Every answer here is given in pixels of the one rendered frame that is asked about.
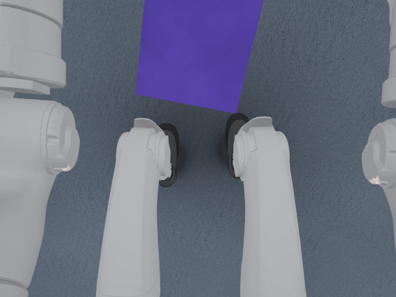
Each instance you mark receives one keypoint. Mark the robot right upper arm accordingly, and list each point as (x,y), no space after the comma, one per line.
(379,162)

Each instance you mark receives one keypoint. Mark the right robot shin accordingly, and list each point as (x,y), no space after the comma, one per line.
(266,122)

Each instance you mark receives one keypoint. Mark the left robot shin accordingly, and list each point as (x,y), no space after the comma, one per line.
(141,122)

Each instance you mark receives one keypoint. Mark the right robot forearm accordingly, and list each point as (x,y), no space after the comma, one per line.
(389,86)

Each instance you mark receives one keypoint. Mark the left robot forearm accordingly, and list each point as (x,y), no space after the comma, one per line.
(30,47)

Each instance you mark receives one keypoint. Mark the robot left upper arm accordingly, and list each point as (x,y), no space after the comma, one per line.
(38,140)

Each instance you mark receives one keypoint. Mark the carton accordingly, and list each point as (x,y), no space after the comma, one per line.
(196,52)

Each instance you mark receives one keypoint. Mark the robot shin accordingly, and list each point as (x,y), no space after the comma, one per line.
(141,122)
(266,122)

